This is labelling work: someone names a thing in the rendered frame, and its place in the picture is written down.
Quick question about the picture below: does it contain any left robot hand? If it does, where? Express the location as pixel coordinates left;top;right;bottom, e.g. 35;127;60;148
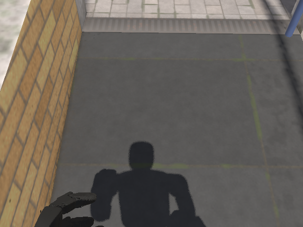
34;191;104;227

